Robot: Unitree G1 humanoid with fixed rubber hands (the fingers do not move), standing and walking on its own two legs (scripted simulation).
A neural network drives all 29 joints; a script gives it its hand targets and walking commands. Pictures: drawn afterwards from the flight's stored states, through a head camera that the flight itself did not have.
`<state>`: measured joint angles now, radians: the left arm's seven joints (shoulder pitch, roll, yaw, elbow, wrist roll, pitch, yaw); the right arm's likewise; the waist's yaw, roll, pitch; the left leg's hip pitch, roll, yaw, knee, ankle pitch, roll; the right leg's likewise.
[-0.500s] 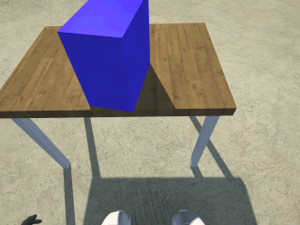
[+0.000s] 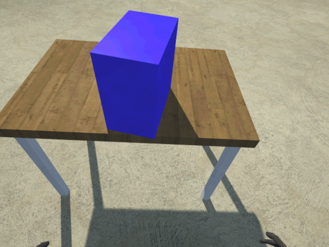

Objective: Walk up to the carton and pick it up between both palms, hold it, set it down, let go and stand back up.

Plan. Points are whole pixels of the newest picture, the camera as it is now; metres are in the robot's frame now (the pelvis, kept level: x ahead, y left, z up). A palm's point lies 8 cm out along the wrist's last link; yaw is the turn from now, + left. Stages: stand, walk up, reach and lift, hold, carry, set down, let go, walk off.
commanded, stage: walk up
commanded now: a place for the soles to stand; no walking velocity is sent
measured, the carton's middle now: (141, 75) +0.65 +0.08 +0.06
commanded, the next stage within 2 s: none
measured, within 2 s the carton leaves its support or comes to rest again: neither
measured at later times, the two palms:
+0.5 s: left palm out of the picture +0.10 +0.31 -0.09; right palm out of the picture +0.13 -0.30 -0.09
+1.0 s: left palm (20, 211) +0.24 +0.36 -0.09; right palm out of the picture +0.14 -0.27 -0.12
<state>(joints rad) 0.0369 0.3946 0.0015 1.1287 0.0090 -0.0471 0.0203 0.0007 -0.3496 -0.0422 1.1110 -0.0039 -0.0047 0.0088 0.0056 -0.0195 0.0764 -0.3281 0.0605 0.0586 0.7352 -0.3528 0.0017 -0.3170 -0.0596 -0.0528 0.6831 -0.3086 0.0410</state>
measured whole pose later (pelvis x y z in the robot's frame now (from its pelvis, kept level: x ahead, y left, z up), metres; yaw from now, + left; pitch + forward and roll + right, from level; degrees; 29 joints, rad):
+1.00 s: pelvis +0.13 +0.05 -0.01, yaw +1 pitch -4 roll +1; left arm 0.16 0.38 0.06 0.92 0.03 -0.08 0.00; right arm 0.31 -0.40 -0.10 0.90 -0.01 -0.02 0.04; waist -0.06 0.04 0.14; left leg -0.18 0.00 0.10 0.75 -0.48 0.04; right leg -0.42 -0.02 -0.09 0.69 -0.17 -0.05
